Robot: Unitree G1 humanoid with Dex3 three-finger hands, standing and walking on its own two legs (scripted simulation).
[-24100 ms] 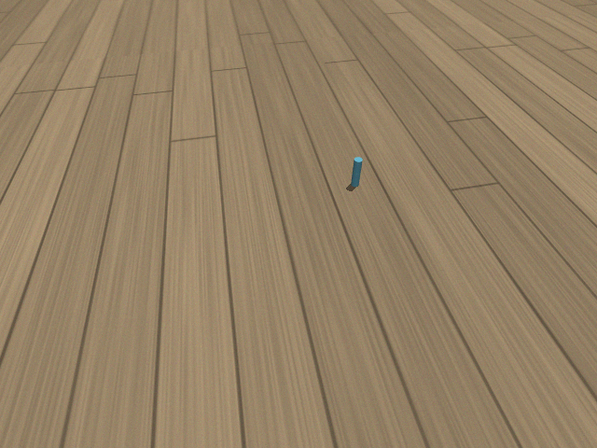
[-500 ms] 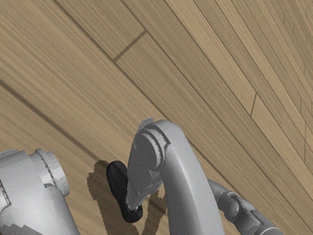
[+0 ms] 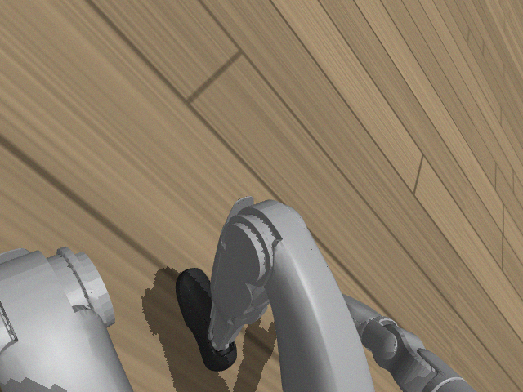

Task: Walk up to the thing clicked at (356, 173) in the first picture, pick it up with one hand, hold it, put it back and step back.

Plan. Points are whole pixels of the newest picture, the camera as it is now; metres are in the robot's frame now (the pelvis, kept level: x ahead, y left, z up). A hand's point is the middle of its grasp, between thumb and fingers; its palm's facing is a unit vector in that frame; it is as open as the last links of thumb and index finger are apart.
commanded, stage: withdraw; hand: left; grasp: from the side
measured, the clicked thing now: out of the picture +0.43 +0.31 -0.21
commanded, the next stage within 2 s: rise in 0.22 s
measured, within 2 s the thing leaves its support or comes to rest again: neither
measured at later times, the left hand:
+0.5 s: hand out of the picture +0.39 +0.37 -0.08, palm faces +0.26 -0.94 -0.21, open 16.9 cm
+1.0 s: hand out of the picture +0.27 +0.33 +0.10, palm faces +0.30 -0.84 -0.45, open 17.1 cm
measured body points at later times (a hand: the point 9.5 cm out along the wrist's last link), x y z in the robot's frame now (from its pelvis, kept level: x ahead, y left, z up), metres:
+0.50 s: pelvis +0.00 -0.01 +0.03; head +0.19 +0.15 +0.41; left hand +0.37 +0.42 -0.07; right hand +0.20 -0.24 -0.04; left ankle +0.08 +0.12 -0.26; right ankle +0.15 -0.12 -0.26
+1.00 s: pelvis +0.04 -0.02 +0.21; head +0.21 +0.05 +0.61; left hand +0.25 +0.37 +0.13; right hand +0.27 -0.22 +0.08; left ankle +0.08 +0.12 -0.26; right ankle +0.14 -0.12 -0.26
